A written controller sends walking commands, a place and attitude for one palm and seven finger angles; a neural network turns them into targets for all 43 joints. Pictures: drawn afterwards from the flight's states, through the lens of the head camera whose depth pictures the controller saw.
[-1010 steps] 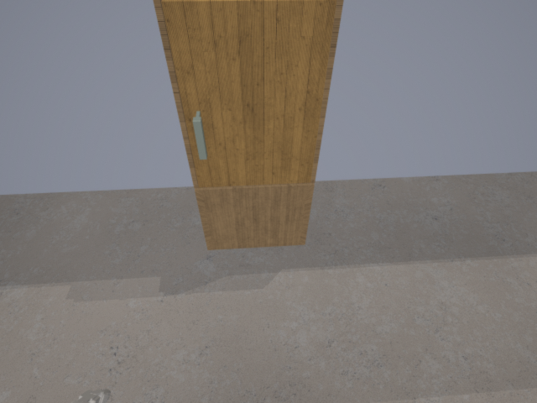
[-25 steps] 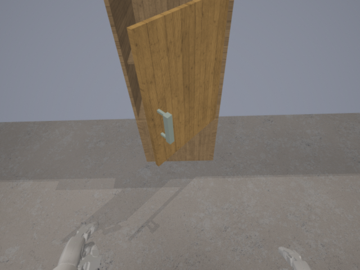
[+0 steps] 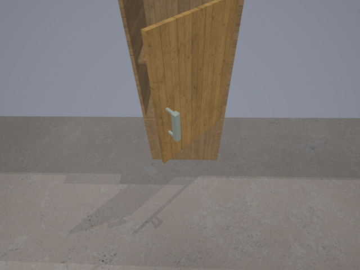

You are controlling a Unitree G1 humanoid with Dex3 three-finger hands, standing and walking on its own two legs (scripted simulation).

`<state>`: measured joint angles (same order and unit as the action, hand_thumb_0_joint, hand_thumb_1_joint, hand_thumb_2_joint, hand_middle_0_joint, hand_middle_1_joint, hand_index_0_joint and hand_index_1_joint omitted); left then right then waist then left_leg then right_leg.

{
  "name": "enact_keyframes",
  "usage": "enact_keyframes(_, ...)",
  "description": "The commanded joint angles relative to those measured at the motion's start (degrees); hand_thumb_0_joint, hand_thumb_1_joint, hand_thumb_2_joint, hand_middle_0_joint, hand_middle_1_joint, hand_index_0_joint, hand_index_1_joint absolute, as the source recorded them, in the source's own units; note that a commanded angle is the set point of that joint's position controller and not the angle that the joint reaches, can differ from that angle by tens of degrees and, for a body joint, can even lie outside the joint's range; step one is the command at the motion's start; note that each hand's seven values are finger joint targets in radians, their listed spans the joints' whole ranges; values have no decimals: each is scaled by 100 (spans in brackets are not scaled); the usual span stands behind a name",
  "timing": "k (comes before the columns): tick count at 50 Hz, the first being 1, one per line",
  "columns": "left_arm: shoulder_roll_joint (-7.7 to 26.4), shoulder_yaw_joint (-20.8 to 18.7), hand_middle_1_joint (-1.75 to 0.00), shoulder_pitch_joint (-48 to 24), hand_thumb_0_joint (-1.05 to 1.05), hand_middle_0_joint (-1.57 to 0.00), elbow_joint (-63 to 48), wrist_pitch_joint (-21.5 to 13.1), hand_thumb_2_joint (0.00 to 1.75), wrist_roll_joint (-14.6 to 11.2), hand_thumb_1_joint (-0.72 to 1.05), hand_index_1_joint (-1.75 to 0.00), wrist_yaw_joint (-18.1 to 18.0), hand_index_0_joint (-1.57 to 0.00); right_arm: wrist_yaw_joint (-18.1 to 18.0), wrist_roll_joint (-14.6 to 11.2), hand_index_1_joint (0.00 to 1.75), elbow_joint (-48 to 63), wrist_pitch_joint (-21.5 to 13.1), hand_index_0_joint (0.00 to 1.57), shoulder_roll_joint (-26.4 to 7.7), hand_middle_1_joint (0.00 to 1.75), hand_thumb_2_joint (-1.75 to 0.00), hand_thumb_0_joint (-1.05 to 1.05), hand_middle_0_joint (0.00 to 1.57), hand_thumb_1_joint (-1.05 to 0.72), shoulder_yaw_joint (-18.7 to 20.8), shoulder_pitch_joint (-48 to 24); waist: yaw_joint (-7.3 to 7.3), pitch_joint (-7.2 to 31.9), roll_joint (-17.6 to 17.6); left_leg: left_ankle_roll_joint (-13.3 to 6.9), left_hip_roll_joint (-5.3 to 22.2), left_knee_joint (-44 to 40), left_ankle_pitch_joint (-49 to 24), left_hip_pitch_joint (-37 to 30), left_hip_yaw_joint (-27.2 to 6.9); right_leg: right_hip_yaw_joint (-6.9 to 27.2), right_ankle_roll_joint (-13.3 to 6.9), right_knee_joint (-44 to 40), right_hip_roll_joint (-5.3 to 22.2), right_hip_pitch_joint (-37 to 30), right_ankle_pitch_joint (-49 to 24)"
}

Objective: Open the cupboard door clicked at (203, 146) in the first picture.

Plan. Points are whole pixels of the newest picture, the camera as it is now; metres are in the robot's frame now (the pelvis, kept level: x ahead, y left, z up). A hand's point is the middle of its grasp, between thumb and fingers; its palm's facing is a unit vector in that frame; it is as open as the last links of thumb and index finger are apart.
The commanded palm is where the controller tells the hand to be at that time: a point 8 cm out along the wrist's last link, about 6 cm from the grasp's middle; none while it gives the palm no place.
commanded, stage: let the arm hang, fingers relaxed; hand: left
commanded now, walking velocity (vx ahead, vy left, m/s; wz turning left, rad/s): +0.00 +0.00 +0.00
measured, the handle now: (172, 124) +0.62 +0.08 -0.11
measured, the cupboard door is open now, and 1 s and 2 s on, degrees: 46 46 46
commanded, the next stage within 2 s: look to check the result in 0.40 s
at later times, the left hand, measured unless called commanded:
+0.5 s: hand out of the picture +0.02 +0.17 -0.17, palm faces +0.04 -0.98 -0.19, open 7.4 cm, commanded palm none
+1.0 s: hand out of the picture +0.04 +0.17 -0.17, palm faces +0.04 -0.98 -0.20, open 7.4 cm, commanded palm none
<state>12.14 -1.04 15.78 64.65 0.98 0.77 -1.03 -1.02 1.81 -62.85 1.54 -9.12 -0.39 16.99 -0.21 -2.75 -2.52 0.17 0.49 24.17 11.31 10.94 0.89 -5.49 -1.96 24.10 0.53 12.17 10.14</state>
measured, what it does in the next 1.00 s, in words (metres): stands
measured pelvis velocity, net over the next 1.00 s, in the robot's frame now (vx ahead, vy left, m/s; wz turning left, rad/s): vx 0.03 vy -0.01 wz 0.01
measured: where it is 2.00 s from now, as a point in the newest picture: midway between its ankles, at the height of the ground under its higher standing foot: outside the picture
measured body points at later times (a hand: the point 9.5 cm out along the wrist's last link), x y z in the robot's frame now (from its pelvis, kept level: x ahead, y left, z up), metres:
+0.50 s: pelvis +0.01 +0.00 +0.00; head +0.03 -0.01 +0.45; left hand +0.02 +0.22 -0.16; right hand -0.01 -0.21 -0.16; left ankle +0.02 +0.12 -0.74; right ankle +0.04 -0.10 -0.74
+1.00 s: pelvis +0.03 -0.01 +0.00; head +0.05 -0.02 +0.45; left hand +0.04 +0.22 -0.16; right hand +0.03 -0.23 -0.16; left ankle +0.02 +0.12 -0.74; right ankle +0.04 -0.10 -0.74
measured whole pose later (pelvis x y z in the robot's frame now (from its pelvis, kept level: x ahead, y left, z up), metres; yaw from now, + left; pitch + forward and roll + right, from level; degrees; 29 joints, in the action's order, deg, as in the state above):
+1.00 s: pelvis +0.03 -0.01 +0.00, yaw +0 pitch -1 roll +0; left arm 8.8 -0.7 13.9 65.8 -0.7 0.6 -1.4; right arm -2.0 1.5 -65.0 0.4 -9.0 -0.2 14.6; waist -0.1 -2.8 -0.7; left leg 1.2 1.1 22.2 12.9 8.2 0.3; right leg -6.0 -2.5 23.1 -0.2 9.7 12.5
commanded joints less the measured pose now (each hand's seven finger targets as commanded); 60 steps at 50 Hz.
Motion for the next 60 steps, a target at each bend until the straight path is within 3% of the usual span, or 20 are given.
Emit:
enact_keyframes(1, 592, -131, -30, 3, 0, -20, -217, -105, 90, 0, 90, -30, -48, -20, -49, -18, 30, 20, -82, 20, -580, 30, -90, 0, 20, -90, 151, 442, 82, -350, 577, -220, 368, -482, 610, 323, -358, 770, -92, -918, 623, 378, 1507)
enact_keyframes(5, 519, -138, -30, 105, 0, -20, -174, -101, 90, -1, 90, -30, -60, -20, -59, -17, 30, -28, -95, 20, -517, 30, -90, 0, 20, -90, 141, 468, 38, -367, 242, -219, 375, -543, 697, 433, -375, 747, -86, -830, 592, 361, 1444)
enact_keyframes(10, 411, -145, -30, 157, 0, -20, -130, -119, 90, -3, 90, -30, -67, -20, -80, -21, 30, -50, -129, 20, -416, 30, -90, 0, 20, -90, 137, 530, 24, -287, 218, -205, 399, -578, 574, 511, -395, 728, -90, -719, 572, 189, 1153)
enact_keyframes(17, 270, -119, -30, 217, 0, -20, -45, -154, 90, -22, 90, -30, -79, -20, -118, -43, 30, -91, -198, 20, -346, 30, -90, 0, 20, -90, 107, 511, 3, -165, -69, -175, 483, -593, -118, 423, -431, 620, -82, -513, 594, -142, 276)
enact_keyframes(25, 265, -124, -30, 234, 0, -20, -50, -173, 90, -19, 90, -30, -87, -20, -124, -56, 30, -69, -176, 20, -390, 30, -90, 0, 20, -90, 135, 491, 32, -222, 248, -171, 443, -509, -137, 272, -385, 630, -83, -623, 603, -53, 380)
enact_keyframes(39, 309, -117, -30, 200, 0, -20, -30, -217, 90, -23, 90, -30, -90, -20, -128, -59, 30, -119, -201, 20, -454, 30, -90, 0, 20, -90, 122, 271, 52, -61, 237, -152, 484, -500, -603, -6, -373, 604, -66, -587, 643, -216, -207)
enact_keyframes(57, 480, -132, -30, 28, 0, -20, -47, -243, 90, -36, 90, -30, -86, -20, -131, -51, 30, -134, -190, 20, -613, 30, -90, 0, 20, -90, 127, 78, 41, -61, 221, -105, 504, -531, -660, -120, -325, 618, -72, -709, 667, -389, -479)
enact_keyframes(60, 397, -177, -30, 72, 0, -20, -105, -161, 90, -23, 90, -30, -96, -20, -178, -57, 30, -130, -124, 20, -491, 30, -90, 0, 20, -90, 151, 221, 62, -17, 279, -62, 552, -280, -649, -191, -113, 756, -81, -537, 653, -260, -926)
